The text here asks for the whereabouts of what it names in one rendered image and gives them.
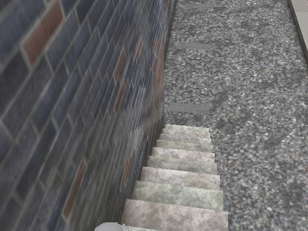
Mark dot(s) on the stairs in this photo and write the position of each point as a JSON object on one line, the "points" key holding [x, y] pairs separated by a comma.
{"points": [[179, 189]]}

